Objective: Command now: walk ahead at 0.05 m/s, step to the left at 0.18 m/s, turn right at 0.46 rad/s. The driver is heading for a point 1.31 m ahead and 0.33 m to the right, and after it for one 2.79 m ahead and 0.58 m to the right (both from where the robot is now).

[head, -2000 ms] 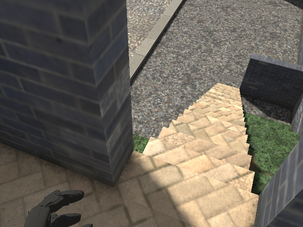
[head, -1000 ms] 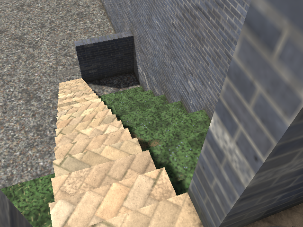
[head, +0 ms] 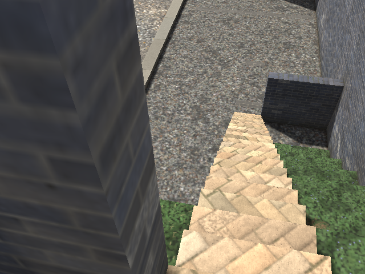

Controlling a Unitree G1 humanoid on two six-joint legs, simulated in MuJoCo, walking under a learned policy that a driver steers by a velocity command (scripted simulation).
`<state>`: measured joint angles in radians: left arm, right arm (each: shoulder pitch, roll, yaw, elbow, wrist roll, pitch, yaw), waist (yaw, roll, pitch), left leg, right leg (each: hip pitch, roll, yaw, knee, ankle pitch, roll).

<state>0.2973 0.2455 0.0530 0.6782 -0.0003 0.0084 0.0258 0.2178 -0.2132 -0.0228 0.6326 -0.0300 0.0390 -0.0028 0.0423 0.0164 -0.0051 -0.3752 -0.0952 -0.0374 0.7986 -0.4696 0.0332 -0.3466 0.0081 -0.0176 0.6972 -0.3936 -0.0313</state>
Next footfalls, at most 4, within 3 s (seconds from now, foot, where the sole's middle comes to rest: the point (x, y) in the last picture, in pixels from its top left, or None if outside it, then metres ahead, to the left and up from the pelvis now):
0.26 left None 0.09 0.14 -0.75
0.80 right None -0.07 -0.21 -0.75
1.62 left None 0.02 0.04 -0.75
2.02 right None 0.09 -0.08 -0.75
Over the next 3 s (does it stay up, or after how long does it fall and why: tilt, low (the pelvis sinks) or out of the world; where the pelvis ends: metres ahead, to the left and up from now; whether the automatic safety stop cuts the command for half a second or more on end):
stays up -0.08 -0.06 0.02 its command is cut before an obstacle from the start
